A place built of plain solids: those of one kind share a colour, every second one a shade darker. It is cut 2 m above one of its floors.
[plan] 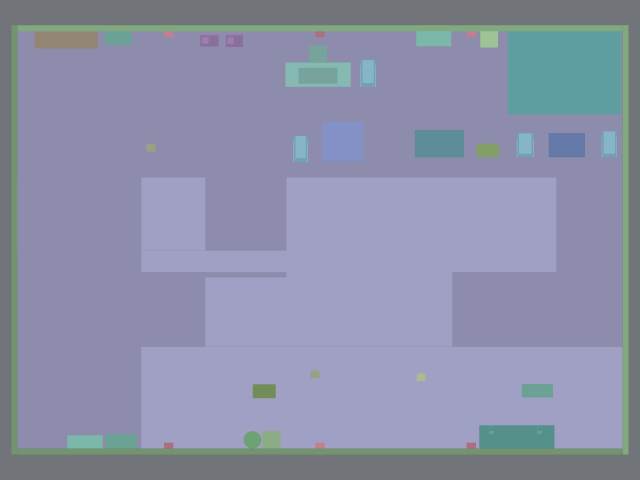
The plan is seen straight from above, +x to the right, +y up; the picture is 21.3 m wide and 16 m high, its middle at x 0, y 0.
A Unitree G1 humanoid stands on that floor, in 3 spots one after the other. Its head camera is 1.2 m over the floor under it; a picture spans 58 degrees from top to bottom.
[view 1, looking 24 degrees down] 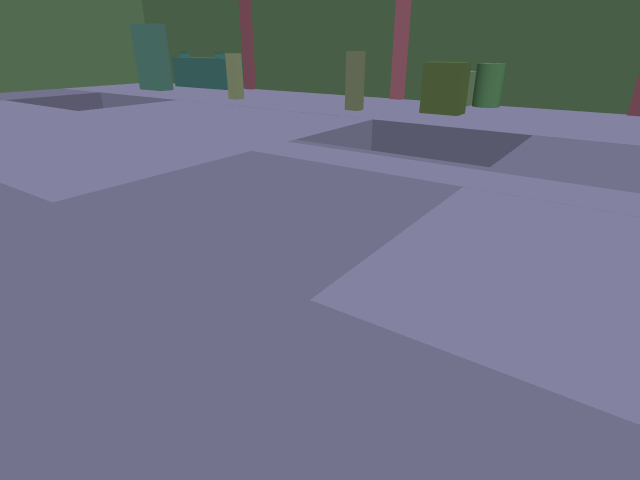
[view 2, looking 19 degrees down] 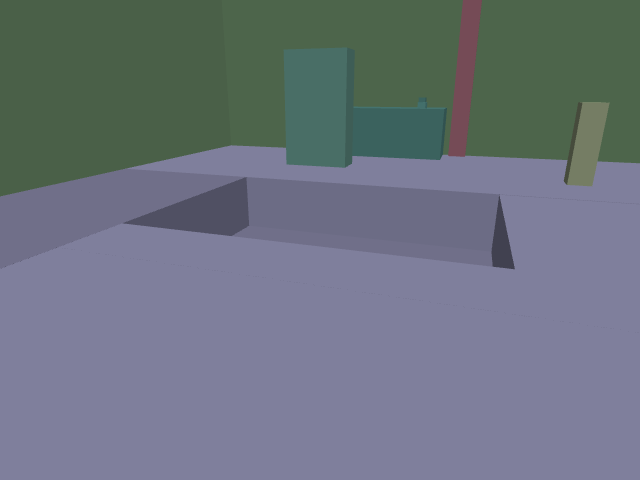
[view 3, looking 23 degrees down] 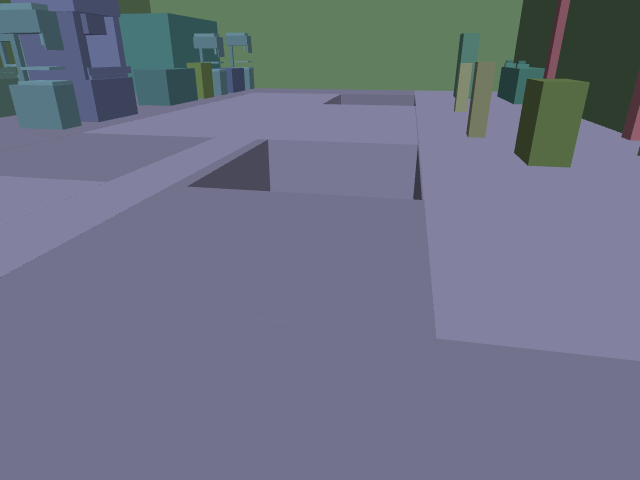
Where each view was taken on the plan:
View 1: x -4.97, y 3.63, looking -55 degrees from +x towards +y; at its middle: floor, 2.95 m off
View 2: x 4.79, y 2.07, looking -71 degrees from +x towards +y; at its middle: floor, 5.99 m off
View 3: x -7.69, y -3.35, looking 11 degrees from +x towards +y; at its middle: floor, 3.07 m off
